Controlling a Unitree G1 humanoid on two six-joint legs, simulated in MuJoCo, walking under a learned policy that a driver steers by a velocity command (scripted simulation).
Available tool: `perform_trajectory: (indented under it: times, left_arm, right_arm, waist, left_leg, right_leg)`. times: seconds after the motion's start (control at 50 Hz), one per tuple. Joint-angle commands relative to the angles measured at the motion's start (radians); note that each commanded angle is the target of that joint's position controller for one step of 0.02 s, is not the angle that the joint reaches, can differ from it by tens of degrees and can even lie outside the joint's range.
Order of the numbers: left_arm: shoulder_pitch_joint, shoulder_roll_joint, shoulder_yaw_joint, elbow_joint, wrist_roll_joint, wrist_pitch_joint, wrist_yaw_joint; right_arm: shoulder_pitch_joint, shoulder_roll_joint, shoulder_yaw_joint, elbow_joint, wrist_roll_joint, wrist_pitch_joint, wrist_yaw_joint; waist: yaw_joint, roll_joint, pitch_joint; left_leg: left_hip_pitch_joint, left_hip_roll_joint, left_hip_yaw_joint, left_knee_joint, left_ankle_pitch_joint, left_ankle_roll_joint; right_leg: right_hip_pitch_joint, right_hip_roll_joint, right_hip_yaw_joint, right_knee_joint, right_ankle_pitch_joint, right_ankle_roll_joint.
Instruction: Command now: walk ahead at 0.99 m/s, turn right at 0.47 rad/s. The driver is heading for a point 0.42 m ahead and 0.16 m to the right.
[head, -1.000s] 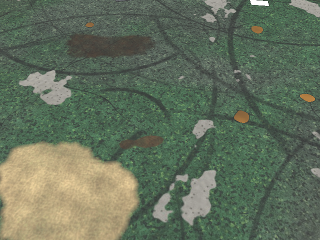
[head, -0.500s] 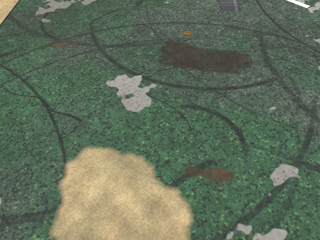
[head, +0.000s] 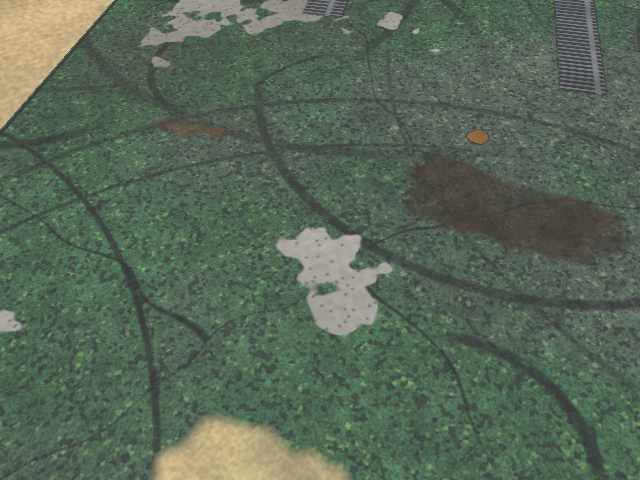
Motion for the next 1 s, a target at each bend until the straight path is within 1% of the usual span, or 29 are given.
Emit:
perform_trajectory:
  times: [0.02,0.1,0.14,0.16,0.18,0.2,0.22,0.24,0.26,0.3,0.34,0.36,0.4,0.46,0.52,0.54,0.56,0.58,0.6,0.64,0.66,0.68,0.72,0.78,0.82,0.9,0.94,0.98,1.0]
  left_arm:
    - [-0.107,0.039,0.001,-0.063,-0.004,-0.021,-0.018]
    - [0.007,0.099,0.013,-0.015,0.003,-0.014,-0.022]
    - [0.318,0.193,0.053,0.074,0.007,0.001,-0.009]
    - [0.543,0.236,0.083,0.130,0.005,0.006,0.005]
    - [0.548,0.228,0.091,0.162,-0.016,0.012,0.023]
    - [0.420,0.249,0.091,0.144,0.005,0.016,0.024]
    - [0.335,0.269,0.096,0.092,0.021,0.015,0.032]
    - [0.266,0.203,0.091,0.054,0.027,0.011,0.041]
    - [0.195,0.156,0.078,0.055,0.028,0.005,0.043]
    - [0.167,0.154,0.066,0.052,0.013,-0.033,0.047]
    - [0.184,0.164,0.060,0.071,0.008,-0.067,0.035]
    - [0.138,0.069,0.036,0.041,-0.035,-0.090,0.045]
    - [0.199,0.120,0.044,0.071,-0.046,-0.080,0.072]
    - [0.336,0.143,0.050,0.123,-0.028,-0.037,0.095]
    - [0.280,0.120,0.051,0.112,-0.009,-0.019,0.106]
    - [0.198,0.127,0.054,0.085,-0.005,-0.015,0.107]
    - [0.110,0.110,0.046,0.033,0.014,-0.016,0.101]
    - [0.342,0.000,0.021,0.064,0.016,-0.017,0.087]
    - [0.481,0.055,0.021,0.107,-0.017,-0.019,0.062]
    - [0.222,0.154,0.049,0.057,-0.018,-0.001,0.067]
    - [0.145,0.158,0.059,0.040,-0.009,0.011,0.079]
    - [0.143,0.137,0.060,0.027,-0.004,0.023,0.081]
    - [0.179,0.057,0.043,0.027,-0.001,0.033,0.084]
    - [0.140,0.021,0.028,0.019,0.010,0.030,0.096]
    - [0.103,0.052,0.034,0.019,0.005,0.043,0.100]
    - [0.026,0.073,0.042,0.012,0.008,0.054,0.101]
    - [0.006,0.082,0.042,0.005,0.022,0.042,0.100]
    - [0.013,0.158,0.063,0.029,0.017,0.035,0.096]
    - [0.006,0.102,0.053,0.028,0.015,0.027,0.090]
  right_arm:
    - [-0.024,-0.082,-0.003,-0.038,0.012,-0.036,-0.010]
    - [-0.043,-0.169,-0.018,-0.037,0.008,-0.023,-0.065]
    - [-0.138,-0.221,-0.037,-0.069,-0.014,0.016,-0.086]
    - [-0.241,-0.242,-0.048,-0.091,-0.018,0.033,-0.086]
    - [-0.309,-0.134,-0.023,-0.096,-0.027,0.031,-0.057]
    - [-0.273,0.016,0.020,-0.185,-0.031,0.004,-0.044]
    - [-0.162,0.003,0.043,-0.259,-0.007,-0.019,-0.029]
    - [-0.178,-0.076,0.042,-0.231,-0.024,-0.037,-0.023]
    - [-0.190,-0.108,0.032,-0.207,-0.024,-0.033,-0.023]
    - [-0.181,-0.104,0.037,-0.204,-0.044,0.015,-0.030]
    - [-0.210,-0.076,0.049,-0.213,-0.035,0.050,-0.025]
    - [-0.328,-0.088,0.031,-0.260,0.031,0.010,-0.036]
    - [-0.436,-0.019,0.053,-0.296,0.016,-0.011,-0.036]
    - [-0.499,-0.014,0.040,-0.321,0.022,-0.016,-0.023]
    - [-0.403,-0.079,0.004,-0.306,0.010,-0.024,-0.013]
    - [-0.257,-0.094,-0.007,-0.258,0.003,-0.032,-0.012]
    - [-0.036,-0.132,-0.018,-0.189,-0.014,-0.035,-0.016]
    - [-0.022,-0.125,0.002,-0.176,-0.050,-0.027,-0.008]
    - [-0.027,-0.107,-0.010,-0.174,-0.021,-0.019,0.001]
    - [-0.237,-0.052,-0.001,-0.206,0.016,0.003,-0.012]
    - [-0.280,-0.034,0.014,-0.204,0.017,0.012,-0.013]
    - [-0.294,-0.041,0.016,-0.191,0.006,0.020,-0.012]
    - [-0.303,-0.031,0.018,-0.163,-0.005,0.028,-0.003]
    - [-0.273,-0.067,0.003,-0.126,-0.006,0.034,-0.008]
    - [-0.259,-0.090,-0.005,-0.111,0.000,0.047,-0.015]
    - [-0.280,-0.086,-0.002,-0.102,0.014,0.075,-0.027]
    - [-0.215,-0.056,0.010,-0.074,0.014,0.074,-0.029]
    - [-0.170,-0.069,-0.002,-0.071,0.013,0.065,-0.028]
    - [-0.205,-0.081,-0.003,-0.068,0.007,0.065,-0.032]
  waist:
    - [-0.002,0.046,0.105]
    - [0.092,0.136,-0.036]
    - [0.265,0.159,-0.167]
    - [0.397,0.124,-0.206]
    - [0.362,-0.067,-0.112]
    - [0.175,-0.250,-0.073]
    - [0.093,-0.222,-0.243]
    - [0.081,0.013,-0.142]
    - [0.017,0.151,-0.007]
    - [-0.047,0.189,0.068]
    - [-0.047,0.156,0.065]
    - [-0.006,0.105,0.065]
    - [0.058,0.045,-0.004]
    - [0.135,-0.037,-0.088]
    - [0.048,-0.117,-0.119]
    - [-0.046,-0.114,-0.169]
    - [-0.143,-0.056,-0.299]
    - [-0.031,0.221,-0.468]
    - [-0.021,0.222,-0.578]
    - [-0.015,0.019,-0.283]
    - [0.008,-0.030,-0.190]
    - [0.042,0.008,-0.144]
    - [0.075,0.080,-0.127]
    - [0.060,0.117,-0.196]
    - [0.045,0.126,-0.215]
    - [0.039,0.141,-0.092]
    - [0.035,0.104,-0.063]
    - [-0.013,-0.060,-0.054]
    - [0.009,-0.045,-0.046]
  left_leg:
    - [-0.213,0.211,0.057,-0.178,0.890,-0.119]
    - [0.011,0.290,0.097,0.026,1.490,-0.162]
    - [-0.026,0.324,0.080,0.434,1.628,-0.164]
    - [-0.170,0.300,0.068,0.847,1.436,-0.153]
    - [-0.435,0.115,0.053,1.279,0.347,-0.124]
    - [-0.837,0.030,-0.089,1.559,-0.171,-0.151]
    - [-0.997,0.057,-0.260,1.555,-0.169,-0.151]
    - [-0.989,0.119,-0.275,1.417,-0.060,-0.118]
    - [-0.908,0.165,-0.246,1.304,0.012,-0.120]
    - [-0.743,0.221,-0.217,1.145,0.001,-0.164]
    - [-0.587,0.230,-0.150,0.901,0.042,-0.187]
    - [-0.614,0.217,-0.168,0.801,0.106,-0.197]
    - [-0.556,0.161,-0.120,0.485,0.293,-0.199]
    - [-0.459,0.057,-0.092,0.268,0.588,-0.182]
    - [-0.356,0.037,-0.124,0.196,0.601,-0.129]
    - [-0.229,0.067,-0.130,0.134,0.706,-0.109]
    - [0.022,0.230,-0.263,0.192,1.000,-0.048]
    - [0.317,0.544,-0.610,0.344,1.461,0.170]
    - [0.349,0.607,-0.809,0.291,1.209,0.260]
    - [0.020,0.484,-0.615,0.181,0.796,0.183]
    - [-0.149,0.424,-0.552,0.126,0.682,0.149]
    - [-0.275,0.383,-0.510,0.088,0.629,0.125]
    - [-0.405,0.306,-0.394,0.058,0.687,0.091]
    - [-0.400,0.298,-0.338,0.071,0.766,0.094]
    - [-0.402,0.310,-0.358,0.046,0.527,0.089]
    - [-0.503,0.285,-0.406,0.000,-0.071,0.043]
    - [-0.526,0.253,-0.403,0.024,-0.161,-0.020]
    - [-0.508,0.162,-0.280,0.085,-0.099,-0.079]
    - [-0.446,0.153,-0.258,0.131,-0.043,-0.095]
  right_leg:
    - [0.166,0.072,-0.161,-0.201,0.185,-0.031]
    - [0.379,0.193,-0.241,-0.332,0.191,-0.073]
    - [0.672,0.243,-0.213,-0.317,0.045,-0.117]
    - [0.860,0.182,-0.099,-0.388,-0.014,-0.195]
    - [0.932,0.140,-0.019,-0.419,-0.061,-0.227]
    - [1.039,0.060,0.274,-0.319,0.166,-0.314]
    - [1.153,-0.107,0.705,-0.605,-0.239,-0.459]
    - [1.010,-0.142,0.774,-0.793,-0.419,-0.406]
    - [0.796,-0.116,0.657,-0.806,-0.295,-0.335]
    - [0.537,-0.067,0.469,-0.763,0.233,-0.295]
    - [0.396,0.034,0.264,-0.779,0.548,-0.232]
    - [0.398,0.076,0.237,-0.753,0.553,-0.194]
    - [0.463,0.150,0.132,-0.706,0.587,-0.114]
    - [0.600,0.138,0.153,-0.662,0.465,-0.035]
    - [0.692,0.116,0.194,-0.490,0.511,0.015]
    - [0.683,0.131,0.173,-0.336,0.523,0.044]
    - [0.570,0.166,0.153,-0.035,0.257,0.074]
    - [0.313,0.305,0.182,0.334,-0.684,0.127]
    - [0.246,0.255,0.303,0.431,-0.646,0.106]
    - [0.172,0.161,0.180,0.386,-0.508,0.123]
    - [0.193,0.134,0.130,0.333,-0.470,0.131]
    - [0.254,0.111,0.105,0.270,-0.432,0.133]
    - [0.371,0.091,0.063,0.088,-0.397,0.139]
    - [0.476,0.079,0.043,-0.143,-0.339,0.146]
    - [0.524,0.073,0.049,-0.229,-0.272,0.141]
    - [0.589,0.084,0.028,-0.439,-0.200,0.101]
    - [0.648,0.051,0.064,-0.562,-0.141,0.064]
    - [0.585,0.021,0.096,-0.542,-0.227,0.010]
    - [0.527,0.037,0.095,-0.572,-0.287,0.013]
